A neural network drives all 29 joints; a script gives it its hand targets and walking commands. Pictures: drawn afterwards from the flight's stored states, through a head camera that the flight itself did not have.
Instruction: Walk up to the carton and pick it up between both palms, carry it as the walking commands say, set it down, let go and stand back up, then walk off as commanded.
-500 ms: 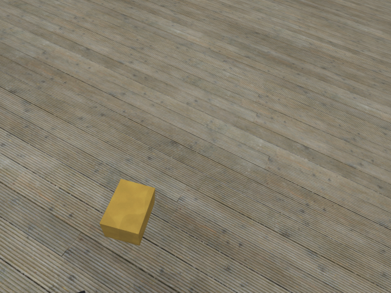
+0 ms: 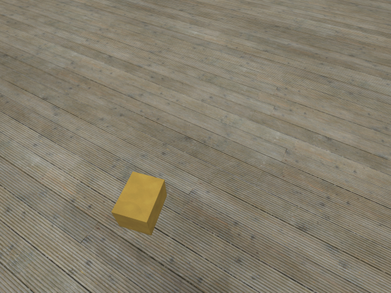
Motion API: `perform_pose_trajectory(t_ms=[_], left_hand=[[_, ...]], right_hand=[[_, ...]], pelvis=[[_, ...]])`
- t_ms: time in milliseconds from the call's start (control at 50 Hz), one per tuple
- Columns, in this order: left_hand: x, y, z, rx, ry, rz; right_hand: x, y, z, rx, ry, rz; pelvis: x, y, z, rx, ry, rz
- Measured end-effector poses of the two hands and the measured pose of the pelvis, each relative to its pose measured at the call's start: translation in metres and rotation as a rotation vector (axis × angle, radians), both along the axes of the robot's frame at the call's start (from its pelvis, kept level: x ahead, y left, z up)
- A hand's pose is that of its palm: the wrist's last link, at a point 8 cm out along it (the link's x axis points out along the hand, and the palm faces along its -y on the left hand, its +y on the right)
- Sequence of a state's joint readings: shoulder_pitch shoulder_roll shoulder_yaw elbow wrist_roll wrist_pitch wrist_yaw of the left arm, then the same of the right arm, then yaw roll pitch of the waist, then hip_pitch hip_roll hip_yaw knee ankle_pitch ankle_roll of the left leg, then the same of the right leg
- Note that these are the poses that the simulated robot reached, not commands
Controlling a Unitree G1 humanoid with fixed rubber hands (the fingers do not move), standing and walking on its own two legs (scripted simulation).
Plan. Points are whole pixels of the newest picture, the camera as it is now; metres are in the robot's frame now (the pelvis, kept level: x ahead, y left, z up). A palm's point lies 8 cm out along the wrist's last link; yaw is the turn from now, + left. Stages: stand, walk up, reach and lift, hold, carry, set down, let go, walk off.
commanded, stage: walk off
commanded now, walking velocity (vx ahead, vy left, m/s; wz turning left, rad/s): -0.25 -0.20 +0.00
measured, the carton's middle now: (141, 203) +0.61 +0.30 -0.67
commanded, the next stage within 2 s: stand in 0.02 s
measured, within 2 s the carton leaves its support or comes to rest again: neither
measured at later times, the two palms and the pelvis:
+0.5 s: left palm out of the picture +0.02 +0.21 -0.11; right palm out of the picture +0.01 -0.32 -0.12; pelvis -0.06 -0.05 +0.01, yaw -3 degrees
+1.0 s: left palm out of the picture -0.01 +0.21 -0.11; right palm out of the picture -0.02 -0.31 -0.12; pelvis -0.08 -0.05 +0.01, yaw -3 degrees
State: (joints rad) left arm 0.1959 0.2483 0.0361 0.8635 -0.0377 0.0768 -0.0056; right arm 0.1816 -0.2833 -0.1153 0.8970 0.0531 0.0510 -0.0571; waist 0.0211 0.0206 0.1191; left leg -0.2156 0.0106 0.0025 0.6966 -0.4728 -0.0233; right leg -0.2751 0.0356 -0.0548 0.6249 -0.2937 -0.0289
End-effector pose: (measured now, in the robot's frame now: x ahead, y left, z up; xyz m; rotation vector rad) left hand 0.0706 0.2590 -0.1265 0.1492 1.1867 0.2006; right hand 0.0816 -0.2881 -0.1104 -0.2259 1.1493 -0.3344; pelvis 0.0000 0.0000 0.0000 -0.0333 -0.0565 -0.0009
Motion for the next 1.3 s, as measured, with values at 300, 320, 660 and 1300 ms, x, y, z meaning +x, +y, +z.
perform_pose_trajectory(t_ms=[300, 320, 660, 1300], left_hand=[[-0.041, -0.039, -0.009, -0.069, 0.08, -0.04], [-0.043, -0.041, -0.007, -0.058, 0.081, -0.041], [-0.054, -0.041, 0.015, 0.03, 0.019, -0.046], [-0.089, -0.051, 0.019, 0.055, 0.045, -0.036]], right_hand=[[-0.062, -0.03, 0.034, -0.037, 0.022, -0.061], [-0.064, -0.032, 0.029, -0.024, 0.02, -0.062], [-0.071, -0.015, -0.004, 0.117, -0.003, -0.042], [-0.113, -0.025, -0.012, 0.147, 0.04, -0.07]], pelvis=[[-0.04, -0.027, 0.017, -0.01, 0.026, -0.06], [-0.042, -0.031, 0.016, -0.003, 0.025, -0.063], [-0.061, -0.038, 0.013, 0.033, 0.006, -0.048], [-0.086, -0.052, 0.015, 0.055, -0.023, -0.055]])
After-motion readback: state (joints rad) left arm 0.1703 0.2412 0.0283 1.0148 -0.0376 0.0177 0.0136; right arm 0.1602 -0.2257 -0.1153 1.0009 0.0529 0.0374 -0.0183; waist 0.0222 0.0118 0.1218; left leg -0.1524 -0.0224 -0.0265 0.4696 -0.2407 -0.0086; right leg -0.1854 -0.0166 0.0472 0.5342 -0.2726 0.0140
